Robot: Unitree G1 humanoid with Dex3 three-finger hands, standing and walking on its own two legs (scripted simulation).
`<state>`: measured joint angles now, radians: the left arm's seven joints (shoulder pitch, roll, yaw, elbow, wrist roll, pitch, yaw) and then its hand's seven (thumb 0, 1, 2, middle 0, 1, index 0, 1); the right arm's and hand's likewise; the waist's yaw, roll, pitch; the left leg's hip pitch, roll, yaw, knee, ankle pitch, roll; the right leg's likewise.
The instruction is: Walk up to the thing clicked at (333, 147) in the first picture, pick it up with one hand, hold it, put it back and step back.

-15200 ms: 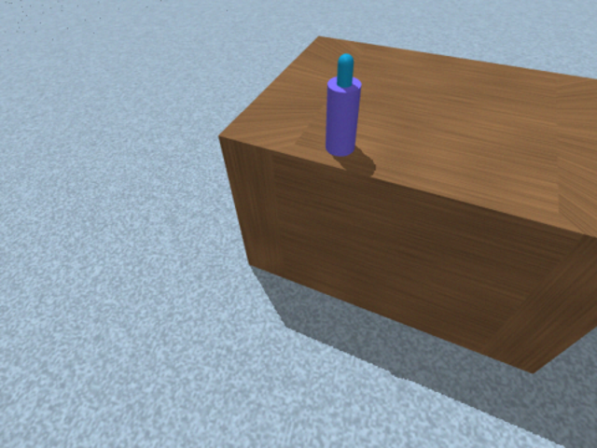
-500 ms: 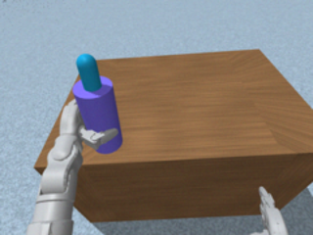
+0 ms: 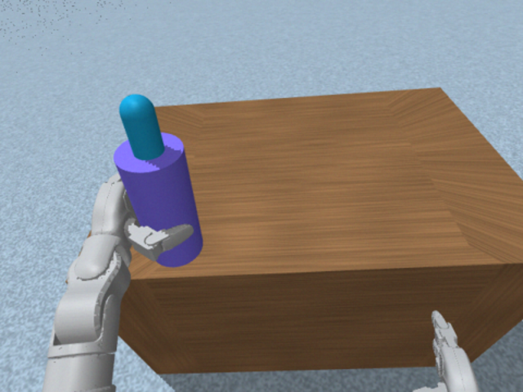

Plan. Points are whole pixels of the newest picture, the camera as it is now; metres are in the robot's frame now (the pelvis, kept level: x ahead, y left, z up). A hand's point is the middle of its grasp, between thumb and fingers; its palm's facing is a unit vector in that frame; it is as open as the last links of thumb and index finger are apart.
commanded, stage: hold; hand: left
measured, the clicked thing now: (160, 186) +0.33 +0.15 +0.21
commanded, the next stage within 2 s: none
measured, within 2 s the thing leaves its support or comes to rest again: neither
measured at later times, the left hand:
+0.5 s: hand (161, 206) +0.32 +0.15 +0.18, palm faces +0.03 -1.00 -0.06, open 11.2 cm
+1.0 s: hand (159, 201) +0.32 +0.15 +0.18, palm faces +0.02 -1.00 -0.06, open 11.2 cm
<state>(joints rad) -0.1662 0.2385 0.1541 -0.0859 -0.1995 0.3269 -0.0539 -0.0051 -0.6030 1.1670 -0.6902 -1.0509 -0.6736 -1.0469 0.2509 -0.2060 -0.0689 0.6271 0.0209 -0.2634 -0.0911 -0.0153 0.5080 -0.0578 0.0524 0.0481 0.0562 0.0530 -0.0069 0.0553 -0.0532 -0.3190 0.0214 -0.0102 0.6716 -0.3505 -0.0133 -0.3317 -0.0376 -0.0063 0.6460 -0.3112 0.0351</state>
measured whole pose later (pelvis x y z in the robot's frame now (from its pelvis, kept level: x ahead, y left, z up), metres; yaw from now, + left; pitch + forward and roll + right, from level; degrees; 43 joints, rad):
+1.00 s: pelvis +0.01 +0.00 +0.01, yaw +1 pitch -1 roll +0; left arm -0.14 0.24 0.18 -0.19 -0.21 0.40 -0.09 -0.01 -0.59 1.16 -0.68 -1.05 -0.67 -1.05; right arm 0.23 -0.21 -0.09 0.69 0.01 -0.30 -0.09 -0.02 0.50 -0.06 0.05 0.05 0.06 0.05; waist 0.00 0.06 -0.05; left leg -0.27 0.02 -0.02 0.61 -0.34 -0.02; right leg -0.28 -0.04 -0.02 0.60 -0.31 0.03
